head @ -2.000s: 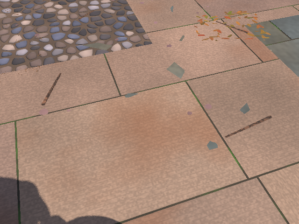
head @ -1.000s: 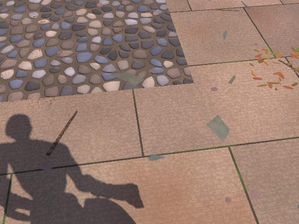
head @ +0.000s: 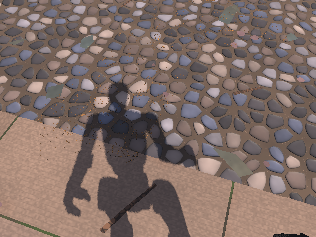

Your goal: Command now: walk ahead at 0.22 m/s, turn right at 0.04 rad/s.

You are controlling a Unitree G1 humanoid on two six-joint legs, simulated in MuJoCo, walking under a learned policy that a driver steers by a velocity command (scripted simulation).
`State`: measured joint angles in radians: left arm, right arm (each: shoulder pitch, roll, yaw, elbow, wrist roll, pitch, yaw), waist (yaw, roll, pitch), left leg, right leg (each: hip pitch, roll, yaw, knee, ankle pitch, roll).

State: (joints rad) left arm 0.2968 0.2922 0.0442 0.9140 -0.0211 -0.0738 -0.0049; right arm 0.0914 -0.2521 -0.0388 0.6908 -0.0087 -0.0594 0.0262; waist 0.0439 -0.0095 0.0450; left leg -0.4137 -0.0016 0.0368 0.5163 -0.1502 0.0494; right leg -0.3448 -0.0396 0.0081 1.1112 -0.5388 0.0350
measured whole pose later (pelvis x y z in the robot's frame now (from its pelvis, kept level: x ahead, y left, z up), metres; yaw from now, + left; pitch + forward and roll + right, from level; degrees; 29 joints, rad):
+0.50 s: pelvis +0.08 -0.04 +0.00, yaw -14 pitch +3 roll +2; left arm 0.16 0.29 0.08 0.73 0.00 0.01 -0.01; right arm 0.09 -0.30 -0.08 0.82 0.00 0.00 -0.03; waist 0.01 0.03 0.05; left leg -0.44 0.02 0.04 1.04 -0.53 -0.04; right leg -0.35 0.01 -0.01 0.55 -0.24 -0.06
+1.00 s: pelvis +0.12 -0.02 +0.01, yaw -27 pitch +2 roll +0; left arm 0.17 0.30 0.06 0.70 0.00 0.02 0.02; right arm 0.22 -0.26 -0.06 0.84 -0.01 -0.03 -0.01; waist -0.02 -0.04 -0.01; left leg -0.23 -0.01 -0.04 0.45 -0.25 0.02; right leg -0.44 0.07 0.10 0.90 -0.44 0.01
